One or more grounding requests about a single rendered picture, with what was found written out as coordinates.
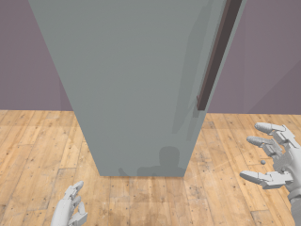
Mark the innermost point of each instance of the handle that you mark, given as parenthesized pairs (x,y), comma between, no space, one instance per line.
(220,44)

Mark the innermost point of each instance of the robot left hand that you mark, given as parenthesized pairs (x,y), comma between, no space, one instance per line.
(65,208)

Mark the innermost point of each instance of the fridge door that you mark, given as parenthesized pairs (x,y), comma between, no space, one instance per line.
(132,71)

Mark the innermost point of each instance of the right robot forearm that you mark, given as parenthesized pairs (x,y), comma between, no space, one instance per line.
(294,198)

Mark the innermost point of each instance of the robot right hand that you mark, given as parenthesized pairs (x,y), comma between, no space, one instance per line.
(290,160)

